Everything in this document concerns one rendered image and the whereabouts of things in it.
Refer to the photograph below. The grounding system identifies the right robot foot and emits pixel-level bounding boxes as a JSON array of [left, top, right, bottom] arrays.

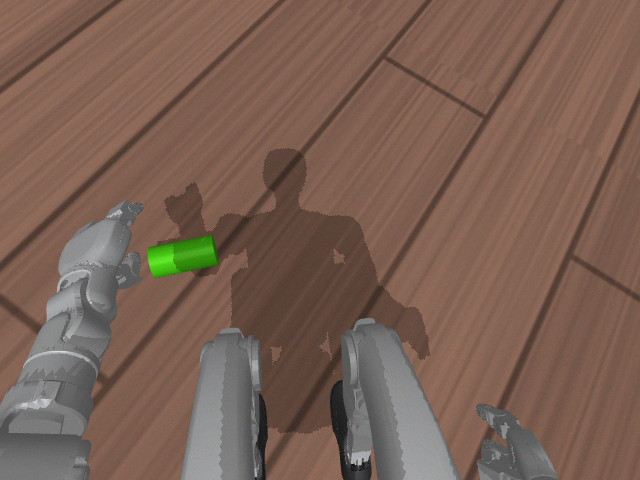
[[330, 380, 372, 480]]

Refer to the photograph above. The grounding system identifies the left robot arm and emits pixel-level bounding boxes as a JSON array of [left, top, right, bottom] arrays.
[[0, 265, 118, 480]]

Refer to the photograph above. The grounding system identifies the left robot hand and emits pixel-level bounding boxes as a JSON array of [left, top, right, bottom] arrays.
[[58, 200, 144, 289]]

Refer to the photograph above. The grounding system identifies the can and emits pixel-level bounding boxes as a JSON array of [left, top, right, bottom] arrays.
[[148, 235, 219, 278]]

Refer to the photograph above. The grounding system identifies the right robot hand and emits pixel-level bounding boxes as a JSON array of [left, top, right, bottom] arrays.
[[476, 403, 558, 480]]

